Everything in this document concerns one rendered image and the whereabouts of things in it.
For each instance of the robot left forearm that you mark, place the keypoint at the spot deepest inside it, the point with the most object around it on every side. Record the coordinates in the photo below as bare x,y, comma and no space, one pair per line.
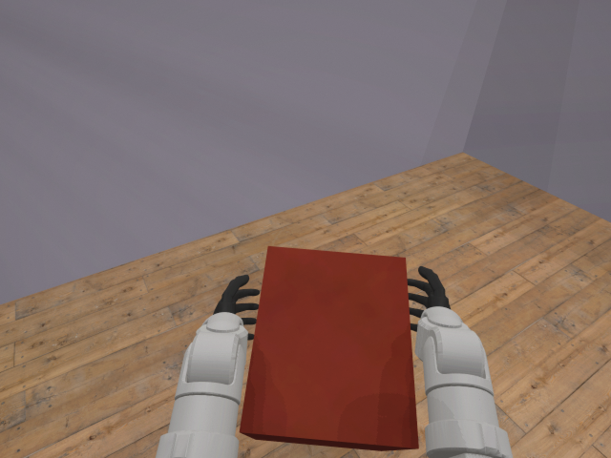
209,391

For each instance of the right robot hand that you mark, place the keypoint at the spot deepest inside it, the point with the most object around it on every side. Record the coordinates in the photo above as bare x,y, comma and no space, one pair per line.
434,289

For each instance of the carton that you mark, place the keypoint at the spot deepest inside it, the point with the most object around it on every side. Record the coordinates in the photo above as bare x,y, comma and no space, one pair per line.
331,362

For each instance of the left robot hand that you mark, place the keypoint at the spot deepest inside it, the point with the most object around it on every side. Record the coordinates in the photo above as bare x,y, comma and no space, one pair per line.
232,294

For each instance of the robot right forearm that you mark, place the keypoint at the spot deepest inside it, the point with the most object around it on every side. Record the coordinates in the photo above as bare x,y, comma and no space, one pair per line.
462,416

